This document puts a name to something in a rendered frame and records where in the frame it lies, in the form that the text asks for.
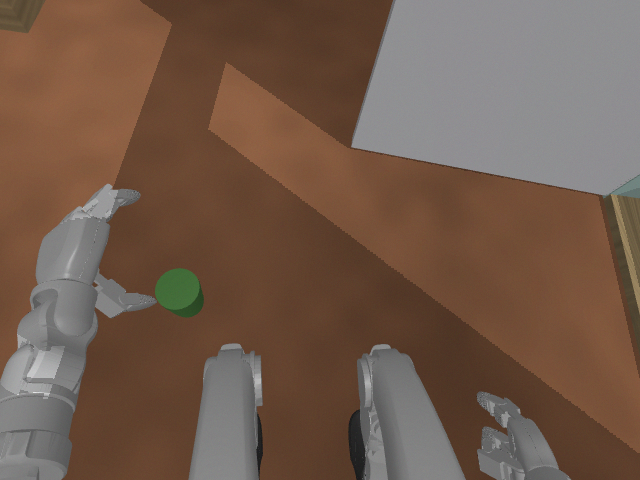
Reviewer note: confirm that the left robot hand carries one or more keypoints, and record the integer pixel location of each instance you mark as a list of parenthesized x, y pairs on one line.
[(74, 248)]

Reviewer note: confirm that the cup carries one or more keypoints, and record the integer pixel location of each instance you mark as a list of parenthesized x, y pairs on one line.
[(179, 291)]

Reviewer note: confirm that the right robot foot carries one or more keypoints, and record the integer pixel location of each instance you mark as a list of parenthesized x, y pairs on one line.
[(356, 445)]

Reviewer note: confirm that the right robot hand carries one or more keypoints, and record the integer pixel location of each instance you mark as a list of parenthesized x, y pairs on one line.
[(511, 457)]

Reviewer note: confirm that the left robot arm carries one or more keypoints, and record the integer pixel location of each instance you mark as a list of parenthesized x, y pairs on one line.
[(40, 383)]

